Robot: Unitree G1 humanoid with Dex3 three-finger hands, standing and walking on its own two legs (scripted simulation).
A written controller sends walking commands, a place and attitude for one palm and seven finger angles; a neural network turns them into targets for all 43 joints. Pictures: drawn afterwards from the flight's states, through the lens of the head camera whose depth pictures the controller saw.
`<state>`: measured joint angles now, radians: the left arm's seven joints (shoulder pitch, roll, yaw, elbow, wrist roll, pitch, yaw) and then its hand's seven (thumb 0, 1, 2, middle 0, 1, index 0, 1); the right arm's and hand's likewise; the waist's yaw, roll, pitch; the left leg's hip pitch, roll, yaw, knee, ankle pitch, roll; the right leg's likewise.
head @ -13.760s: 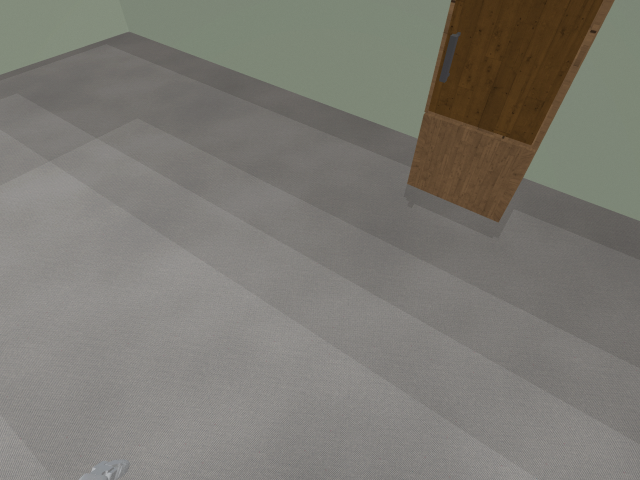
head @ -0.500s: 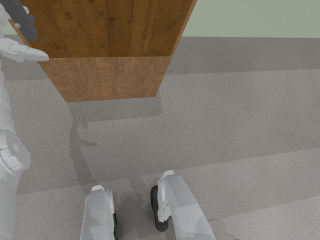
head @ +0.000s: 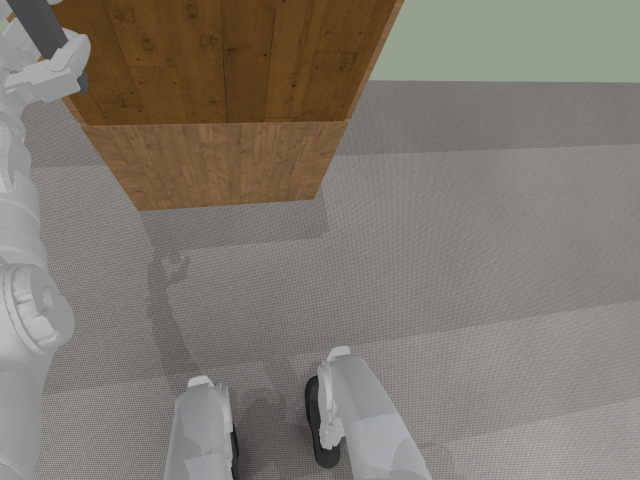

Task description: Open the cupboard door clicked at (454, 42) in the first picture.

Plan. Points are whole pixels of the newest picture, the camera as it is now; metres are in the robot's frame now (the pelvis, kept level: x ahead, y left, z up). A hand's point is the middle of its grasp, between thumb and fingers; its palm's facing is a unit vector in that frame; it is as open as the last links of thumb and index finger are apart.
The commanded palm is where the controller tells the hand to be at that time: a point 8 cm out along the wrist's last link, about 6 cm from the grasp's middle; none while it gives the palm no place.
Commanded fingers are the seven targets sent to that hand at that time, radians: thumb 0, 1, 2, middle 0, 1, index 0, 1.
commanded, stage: close the thumb around the handle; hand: left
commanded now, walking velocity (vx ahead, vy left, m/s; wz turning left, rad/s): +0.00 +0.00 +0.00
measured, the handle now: (46, 14) +0.62 +0.22 +0.05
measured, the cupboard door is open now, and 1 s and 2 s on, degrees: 0 23 41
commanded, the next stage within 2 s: pull the door open along its arc in 0.18 s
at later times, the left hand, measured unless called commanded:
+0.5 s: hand (75, 73) +0.56 +0.19 +0.04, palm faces +0.04 -1.00 -0.03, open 5.9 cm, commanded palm +0.52 +0.22 +0.04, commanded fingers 0.00 0.90 0.90 -0.40 -1.35 -0.40 -1.35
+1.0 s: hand (138, 186) +0.43 +0.13 +0.04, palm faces +0.41 -0.91 +0.05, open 6.1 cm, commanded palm +0.37 +0.18 +0.04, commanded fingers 0.00 0.90 0.90 -0.40 -1.35 -0.40 -1.35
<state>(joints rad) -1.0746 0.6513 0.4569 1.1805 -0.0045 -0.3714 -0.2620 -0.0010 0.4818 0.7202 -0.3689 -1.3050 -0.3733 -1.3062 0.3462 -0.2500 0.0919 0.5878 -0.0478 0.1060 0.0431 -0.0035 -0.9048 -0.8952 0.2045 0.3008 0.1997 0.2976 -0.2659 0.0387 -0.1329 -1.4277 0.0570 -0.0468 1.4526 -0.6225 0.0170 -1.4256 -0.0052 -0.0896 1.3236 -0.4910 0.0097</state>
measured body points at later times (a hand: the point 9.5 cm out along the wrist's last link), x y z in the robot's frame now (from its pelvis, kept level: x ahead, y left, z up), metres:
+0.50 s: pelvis +0.00 -0.01 +0.00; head +0.21 +0.02 +0.40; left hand +0.55 +0.25 +0.04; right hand +0.00 -0.27 -0.10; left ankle +0.01 +0.10 -0.58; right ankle +0.06 -0.13 -0.58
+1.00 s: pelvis +0.03 -0.01 +0.04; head +0.17 +0.00 +0.46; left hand +0.40 +0.18 +0.04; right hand +0.16 -0.25 -0.08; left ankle +0.01 +0.10 -0.58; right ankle +0.06 -0.13 -0.58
